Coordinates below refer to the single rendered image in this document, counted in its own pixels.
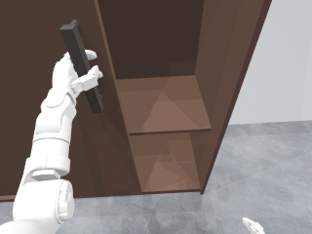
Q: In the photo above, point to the right robot hand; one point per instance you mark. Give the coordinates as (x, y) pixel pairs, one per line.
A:
(252, 226)

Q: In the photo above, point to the wardrobe door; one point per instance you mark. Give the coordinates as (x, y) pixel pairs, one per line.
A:
(102, 160)
(7, 189)

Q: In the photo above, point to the robot left forearm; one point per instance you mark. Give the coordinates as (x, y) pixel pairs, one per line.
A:
(50, 146)

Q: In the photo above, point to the robot left upper arm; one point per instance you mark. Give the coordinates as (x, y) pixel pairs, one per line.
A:
(41, 208)

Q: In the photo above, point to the handle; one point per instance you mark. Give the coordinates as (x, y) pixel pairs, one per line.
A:
(77, 53)

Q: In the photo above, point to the left robot hand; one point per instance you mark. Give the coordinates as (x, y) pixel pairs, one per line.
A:
(64, 75)

